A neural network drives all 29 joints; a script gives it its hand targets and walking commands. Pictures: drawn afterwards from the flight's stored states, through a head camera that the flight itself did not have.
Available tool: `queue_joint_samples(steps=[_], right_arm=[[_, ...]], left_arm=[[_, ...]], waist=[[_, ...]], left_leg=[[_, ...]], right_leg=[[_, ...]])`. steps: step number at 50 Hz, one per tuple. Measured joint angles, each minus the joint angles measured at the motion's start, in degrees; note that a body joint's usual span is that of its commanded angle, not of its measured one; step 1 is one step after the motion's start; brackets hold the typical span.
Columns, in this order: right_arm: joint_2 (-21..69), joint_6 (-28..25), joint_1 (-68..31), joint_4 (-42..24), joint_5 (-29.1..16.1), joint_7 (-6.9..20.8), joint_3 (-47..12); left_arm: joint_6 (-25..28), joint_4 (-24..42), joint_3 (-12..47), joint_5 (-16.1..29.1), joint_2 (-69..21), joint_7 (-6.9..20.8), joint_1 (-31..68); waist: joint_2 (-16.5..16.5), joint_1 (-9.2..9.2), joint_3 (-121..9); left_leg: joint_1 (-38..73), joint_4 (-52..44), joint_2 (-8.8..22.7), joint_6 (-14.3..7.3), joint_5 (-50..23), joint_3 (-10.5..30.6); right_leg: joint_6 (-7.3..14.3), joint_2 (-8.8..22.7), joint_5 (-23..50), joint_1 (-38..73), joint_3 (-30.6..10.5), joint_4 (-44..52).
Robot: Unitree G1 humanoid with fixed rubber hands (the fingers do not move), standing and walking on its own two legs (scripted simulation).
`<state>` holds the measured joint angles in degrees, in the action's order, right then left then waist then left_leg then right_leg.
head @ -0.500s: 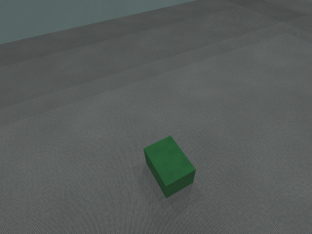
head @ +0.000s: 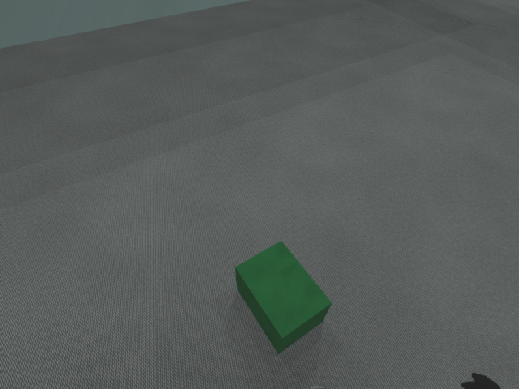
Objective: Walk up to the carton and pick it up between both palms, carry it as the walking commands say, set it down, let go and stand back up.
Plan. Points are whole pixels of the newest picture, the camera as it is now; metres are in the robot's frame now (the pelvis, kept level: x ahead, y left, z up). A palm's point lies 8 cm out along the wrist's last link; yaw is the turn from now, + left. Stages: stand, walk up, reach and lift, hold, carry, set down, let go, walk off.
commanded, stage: walk up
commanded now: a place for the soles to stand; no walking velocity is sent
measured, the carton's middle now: (279, 295) +0.54 -0.08 -0.65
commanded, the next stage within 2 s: none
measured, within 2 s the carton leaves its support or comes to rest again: neither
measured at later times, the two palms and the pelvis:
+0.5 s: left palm out of the picture +0.15 +0.31 -0.06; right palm out of the picture +0.12 -0.36 -0.05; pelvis +0.02 -0.01 +0.03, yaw -1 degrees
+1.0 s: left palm out of the picture +0.10 +0.17 -0.09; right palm out of the picture +0.19 -0.54 -0.05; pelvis +0.06 -0.18 -0.01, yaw +12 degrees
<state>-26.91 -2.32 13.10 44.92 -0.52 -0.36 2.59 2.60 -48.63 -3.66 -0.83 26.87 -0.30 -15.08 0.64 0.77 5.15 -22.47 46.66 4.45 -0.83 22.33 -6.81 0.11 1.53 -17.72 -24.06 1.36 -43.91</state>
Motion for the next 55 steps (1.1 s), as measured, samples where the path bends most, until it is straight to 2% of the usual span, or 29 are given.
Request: queue_joint_samples(steps=[7,22,23,25,28,30,34,38,40,42,43,45,47,49,50,51,53,55], right_arm=[[2.39,-0.89,-3.72,5.22,0.53,-0.54,-1.94],[1.38,0.35,-10.8,12.85,0.65,-0.03,-1.56],[1.43,0.05,-10.01,12.66,0.57,-0.46,-1.18],[1.14,-1.08,-6.46,11.9,0.86,-1.91,0.18],[-0.02,-2.17,-0.35,11.17,1.35,-3.91,1.67],[-1.11,-2.49,2.98,10.51,1.78,-4.68,2.07],[-4.12,-3.1,7.48,8.4,2.66,-5.27,2.82],[-7.17,-2.89,9.2,6.78,3.35,-5.45,3.37],[-8.16,-2.28,8.96,6.32,3.41,-5.68,3.39],[-7.75,-1.66,7.26,6.09,2.64,-6.63,3.32],[-7.25,-1.7,6.49,5.98,2.33,-6.95,3.1],[-5.96,-2.16,5.5,5.98,1.93,-7.06,2.27],[-4.75,-2.48,5.38,5.89,1.54,-6.68,1.59],[-4.01,-3.02,6.25,5.32,1.16,-6.49,1.29],[-4.34,-3.52,7.37,4.57,1.35,-6.57,1.33],[-4.29,-3.89,8.09,3.87,1.85,-6.85,1.53],[-4.1,-4.1,8.58,2.74,2.06,-7.31,1.38],[-4.35,-4.17,8.57,2.16,2.17,-7.53,1.39]], left_arm=[[-1.43,-3.06,1.38,1.2,-0.72,0.49,7.2],[-2.08,-11.09,2.76,1.07,-1.92,1.24,11.02],[-2.84,-10.0,2.19,-0.31,-1.81,2.05,10.96],[-4.63,-5.47,0.47,-2.73,-1.09,3.93,11.38],[-5.92,1.12,-1.87,-3.7,0.62,5.6,12.11],[-6.37,3.89,-3.22,-3.55,1.9,6.39,12.09],[-7.31,6.93,-5.09,-3.08,3.3,7.64,11.82],[-7.17,8.9,-5.93,-2.6,3.61,7.97,11.25],[-6.19,9.67,-5.8,-2.89,3.82,7.49,10.29],[-5.77,10.08,-5.14,-2.58,2.72,6.81,8.93],[-5.87,10.15,-4.75,-2.49,1.93,6.41,8.18],[-6.26,10.31,-4.07,-2.46,0.76,5.76,6.73],[-6.77,11.02,-3.55,-2.6,0.32,5.49,5.23],[-7.36,12.19,-3.19,-2.7,0.52,5.45,3.68],[-7.54,12.9,-3.11,-2.66,0.67,5.43,2.73],[-7.66,13.33,-3.31,-2.68,0.94,5.27,2.32],[-8.31,13.71,-3.77,-2.9,1.29,4.79,1.83],[-8.52,13.49,-4.26,-2.72,1.74,4.69,1.89]], waist=[[0.1,-0.57,-1.15],[0.21,-0.59,-2.21],[0.38,-0.57,-2.51],[0.94,-0.75,-2.71],[2.41,-0.69,-1.64],[3.56,-0.2,-0.78],[4.56,1.33,0.54],[4.19,2.28,0.6],[3.61,1.93,0.53],[2.73,1.65,1.5],[2.24,1.24,1.87],[1.89,0.02,2.31],[2.17,-1.37,2.3],[2.69,-2.64,1.67],[2.39,-2.96,0.76],[2.8,-2.85,0.61],[4.16,-2.62,0.92],[5.09,-2.18,1.06]], left_leg=[[3.96,-3.8,-0.17,-0.55,-0.17,-1.68],[10.81,-16.16,-0.55,0.68,-6.02,-3.21],[10.55,-16.63,-0.65,0.62,-6.38,-2.98],[9.06,-16.08,-0.74,0.43,-6.55,-1.68],[7.78,-15.07,-0.8,1.07,-6.61,0.51],[7.17,-14.11,-0.63,1.85,-6.37,1.74],[4.94,-10.57,0.95,3.14,-4.77,4.42],[1.77,-5.52,3.86,4.05,-2.02,7.74],[-1.79,1.51,4.68,1.63,2.76,10.32],[-6.15,11.84,2.14,0.06,6.86,12.87],[-7.75,15.41,1.03,-0.38,6.79,12.52],[-8.77,16.38,-0.12,-0.64,6.21,8.91],[-7.6,12.22,-1.12,-0.75,5.93,4.38],[-4.47,4.43,-2.5,-1.66,2.09,0.97],[-2.63,-0.59,-2.96,-2.62,1.18,1.19],[-3.31,-0.27,-3.12,-2.8,-0.7,1.9],[-4.25,2.08,-3.1,-1.85,-1.61,2.93],[-4.18,2.38,-2.62,-0.9,-1.73,4.24]], right_leg=[[-1.2,-0.16,-0.24,2.78,-1.52,2.59],[-0.56,-0.75,4.72,8.26,-2.49,12.94],[-0.04,-0.68,2.94,7.64,-2.2,12.08],[0.52,-0.81,-2.86,3.87,-2.16,4.09],[-0.01,0.16,-4.35,-2.43,-3.99,-8.7],[-0.54,1.73,-4.66,-5.42,-5.3,-12.76],[-0.87,4.31,-6.26,-7.94,-6.38,-12.14],[0.02,3.99,-6.54,-4.86,-4.95,-5.04],[-0.83,2.38,-1.88,-4.1,-3.6,-3.14],[-1.15,1.73,-2.1,-4.12,-1.48,-5.26],[-0.57,1.51,-2.66,-3.32,-0.4,-4.95],[0.77,1.36,-3.1,-1.19,1.42,-3.38],[1.55,1.46,-3.06,0.53,3.02,-2.1],[2.28,1.54,-3.9,0.97,4.38,-2.59],[2.82,1.26,-5.08,0.16,5.22,-4.32],[2.62,0.97,-6.9,-1.14,4.7,-7.74],[1.29,0.1,-10.37,-4.45,1.5,-16.66],[0.56,0.22,-10.81,-7.43,-0.97,-23.75]])
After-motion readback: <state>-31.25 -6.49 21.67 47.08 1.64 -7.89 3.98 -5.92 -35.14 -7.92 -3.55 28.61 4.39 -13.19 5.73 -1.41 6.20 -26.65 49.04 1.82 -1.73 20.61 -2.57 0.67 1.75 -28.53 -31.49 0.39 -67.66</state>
